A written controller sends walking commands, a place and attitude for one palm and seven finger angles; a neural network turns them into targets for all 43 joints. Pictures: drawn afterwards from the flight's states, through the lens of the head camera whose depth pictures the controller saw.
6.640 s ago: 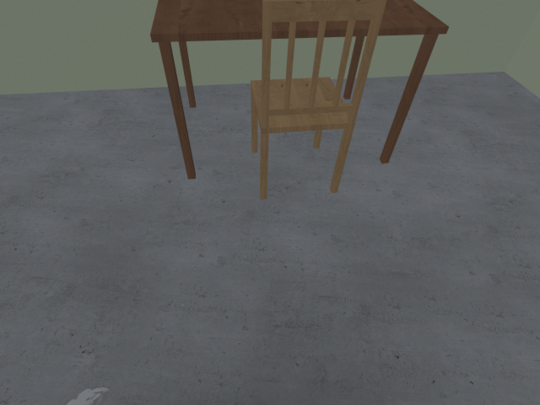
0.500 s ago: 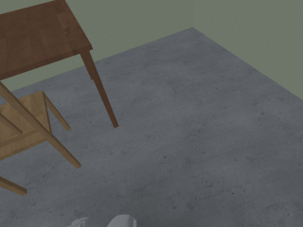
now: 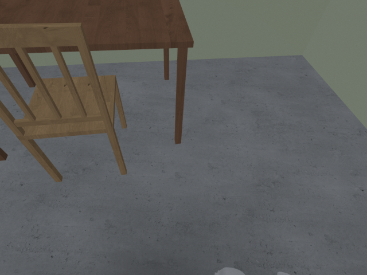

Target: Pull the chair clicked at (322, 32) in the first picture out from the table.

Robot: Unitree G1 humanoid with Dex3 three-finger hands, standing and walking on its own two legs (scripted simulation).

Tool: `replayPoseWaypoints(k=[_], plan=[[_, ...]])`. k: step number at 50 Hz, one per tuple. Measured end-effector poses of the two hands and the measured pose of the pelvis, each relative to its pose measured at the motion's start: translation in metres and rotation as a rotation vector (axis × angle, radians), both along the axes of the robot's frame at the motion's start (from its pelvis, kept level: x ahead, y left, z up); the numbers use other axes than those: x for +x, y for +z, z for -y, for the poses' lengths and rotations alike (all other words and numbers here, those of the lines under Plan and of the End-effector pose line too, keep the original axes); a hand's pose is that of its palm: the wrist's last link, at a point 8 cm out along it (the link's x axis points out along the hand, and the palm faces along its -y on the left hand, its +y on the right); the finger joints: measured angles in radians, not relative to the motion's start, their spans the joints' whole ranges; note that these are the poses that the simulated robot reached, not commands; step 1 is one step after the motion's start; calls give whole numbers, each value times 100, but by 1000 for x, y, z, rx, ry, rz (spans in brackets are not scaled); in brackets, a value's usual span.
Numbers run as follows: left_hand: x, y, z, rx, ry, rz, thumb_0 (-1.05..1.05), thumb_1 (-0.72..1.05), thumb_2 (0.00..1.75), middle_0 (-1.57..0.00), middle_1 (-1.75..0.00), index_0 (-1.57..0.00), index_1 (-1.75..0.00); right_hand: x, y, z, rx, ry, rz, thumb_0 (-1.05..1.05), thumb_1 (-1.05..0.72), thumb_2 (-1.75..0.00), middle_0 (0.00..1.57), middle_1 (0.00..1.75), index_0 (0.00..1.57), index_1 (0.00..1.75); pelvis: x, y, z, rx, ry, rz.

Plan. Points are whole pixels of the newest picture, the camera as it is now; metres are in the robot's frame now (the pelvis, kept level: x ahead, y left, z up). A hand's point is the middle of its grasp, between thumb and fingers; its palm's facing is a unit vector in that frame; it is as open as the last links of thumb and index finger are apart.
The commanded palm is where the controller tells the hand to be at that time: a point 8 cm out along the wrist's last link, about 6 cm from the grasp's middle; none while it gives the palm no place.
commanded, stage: turn to face it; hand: left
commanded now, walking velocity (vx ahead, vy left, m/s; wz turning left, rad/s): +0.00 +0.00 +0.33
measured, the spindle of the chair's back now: (41, 87) +0.70 +0.57 -0.09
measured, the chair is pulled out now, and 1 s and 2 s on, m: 0.00 0.00 0.00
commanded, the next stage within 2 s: take the last steps up to it in 0.26 s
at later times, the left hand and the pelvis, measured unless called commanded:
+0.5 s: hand out of the picture +0.02 +0.13 -0.14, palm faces +0.22 -0.94 -0.28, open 7.3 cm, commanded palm none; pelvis +0.00 -0.07 +0.00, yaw +11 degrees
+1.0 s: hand out of the picture -0.06 +0.18 -0.18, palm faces +0.31 -0.94 -0.14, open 7.4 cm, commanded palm none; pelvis +0.07 +0.04 +0.00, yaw +13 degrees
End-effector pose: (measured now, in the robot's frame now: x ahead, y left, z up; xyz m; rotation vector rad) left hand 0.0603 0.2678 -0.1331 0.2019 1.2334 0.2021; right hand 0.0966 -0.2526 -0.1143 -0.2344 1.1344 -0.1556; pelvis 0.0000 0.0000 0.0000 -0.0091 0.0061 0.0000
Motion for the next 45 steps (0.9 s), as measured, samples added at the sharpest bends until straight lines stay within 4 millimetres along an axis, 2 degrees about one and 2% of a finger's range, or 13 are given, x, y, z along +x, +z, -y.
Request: replayPoseWaypoints(k=[6, 10, 13, 21, 25, 28, 33, 38, 42, 45], plan=[[13, 9, 18, 20, 5, 42, 1, 91, 90, -20, -30, -20, -30, -16, -15, 3, 50, 0, -48, 0, -91, -90, 20, 30, 20, 30, 0, -1, 15, 15, 40, -6], [19, 14, 41, 35, 6, 80, 1, 91, 90, -20, -30, -20, -30, -30, -33, 18, 85, -5, -97, 0, -91, -90, 20, 30, 20, 30, -2, -6, 33, 32, 65, -9], [14, 17, 61, 49, 10, 105, 1, 91, 90, -20, -30, -20, -30, -38, -47, 32, 108, -10, -131, 0, -91, -90, 20, 30, 20, 30, -3, -10, 47, 29, 88, 0], [-30, 26, 95, 30, 102, 62, 1, 91, 90, -20, -30, -20, -30, -39, -43, 56, 107, 37, -198, 1, -91, -90, 20, 30, 20, 30, -4, 2, 67, 62, 158, 13], [-60, 25, 99, 25, 173, 33, 0, 92, 90, -20, -30, -21, -30, -32, -39, 59, 94, 88, -220, 1, -91, -90, 20, 30, 20, 30, -1, 5, 70, 60, 189, 11], [-89, 22, 101, 12, 226, -15, 0, 92, 90, -20, -30, -21, -30, -19, -35, 56, 84, 130, -220, 1, -91, -90, 20, 30, 20, 30, 2, 6, 68, 57, 208, 8], [-145, 18, 107, -27, 315, -140, 0, 92, 90, -20, -30, -20, -30, 23, -27, 33, 78, 206, -166, 1, -91, -90, 20, 30, 20, 30, 11, 8, 55, 53, 230, 9], [-193, 13, 111, -92, 389, -285, 1, 91, 90, -20, -30, -20, -30, 78, -16, -14, 88, 285, -69, 1, -91, -90, 20, 30, 20, 30, 22, 7, 31, 40, 238, 10], [-211, 3, 104, -155, 429, -381, 1, 91, 90, -20, -30, -20, -30, 117, -9, -62, 93, 338, 12, 1, -91, -90, 20, 30, 20, 30, 37, 0, 4, 19, 240, 11], [-208, -13, 87, -196, 423, -431, 1, 91, 90, -20, -30, -20, -30, 134, -13, -91, 86, 341, 74, 0, -91, -90, 20, 30, 20, 30, 48, -12, -19, 6, 237, 17]])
